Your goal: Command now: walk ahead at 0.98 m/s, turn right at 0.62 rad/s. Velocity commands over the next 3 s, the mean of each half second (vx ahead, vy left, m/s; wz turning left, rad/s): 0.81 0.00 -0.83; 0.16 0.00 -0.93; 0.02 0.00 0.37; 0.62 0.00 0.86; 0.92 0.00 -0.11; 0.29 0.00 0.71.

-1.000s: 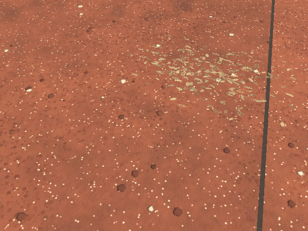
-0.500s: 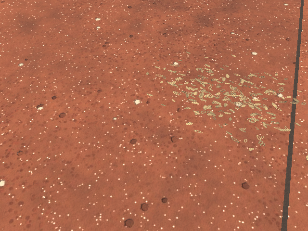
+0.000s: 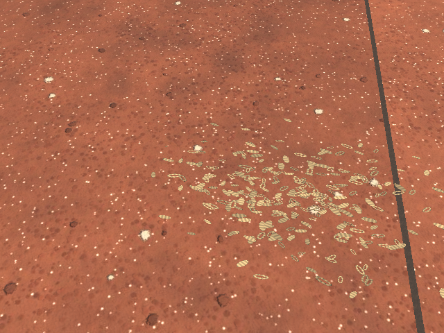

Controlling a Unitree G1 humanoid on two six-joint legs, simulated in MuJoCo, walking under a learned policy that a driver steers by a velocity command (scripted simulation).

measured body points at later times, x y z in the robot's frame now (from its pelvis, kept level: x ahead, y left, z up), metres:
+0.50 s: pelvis +0.45 -0.01 -0.01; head +0.48 -0.05 +0.44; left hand +0.52 +0.26 -0.12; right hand +0.64 -0.31 -0.04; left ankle +0.71 +0.03 -0.71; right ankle +0.29 -0.02 -0.73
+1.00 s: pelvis +0.56 -0.05 +0.00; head +0.56 -0.10 +0.44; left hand +0.91 -0.05 -0.06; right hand +0.41 -0.35 -0.12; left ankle +0.70 +0.02 -0.72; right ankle +0.51 -0.14 -0.73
